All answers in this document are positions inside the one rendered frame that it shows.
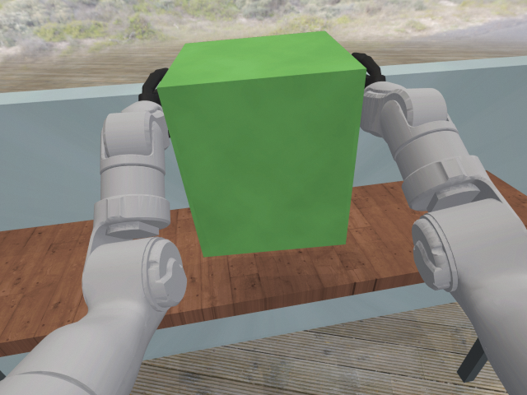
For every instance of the table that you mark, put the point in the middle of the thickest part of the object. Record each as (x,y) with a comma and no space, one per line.
(41,270)

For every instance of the left robot forearm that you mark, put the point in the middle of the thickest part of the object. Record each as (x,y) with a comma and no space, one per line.
(132,176)

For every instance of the robot right hand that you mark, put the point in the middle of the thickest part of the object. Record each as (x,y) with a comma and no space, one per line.
(371,67)

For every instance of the carton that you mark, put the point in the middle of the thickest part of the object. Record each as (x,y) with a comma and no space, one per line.
(265,133)

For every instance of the robot left hand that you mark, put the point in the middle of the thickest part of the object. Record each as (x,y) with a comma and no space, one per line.
(149,91)

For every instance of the left robot upper arm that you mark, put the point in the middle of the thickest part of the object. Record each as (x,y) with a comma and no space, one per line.
(128,287)

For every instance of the right robot forearm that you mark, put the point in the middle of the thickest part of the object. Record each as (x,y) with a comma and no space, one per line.
(436,168)

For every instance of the right robot upper arm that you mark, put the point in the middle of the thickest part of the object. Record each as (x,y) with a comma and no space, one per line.
(478,252)

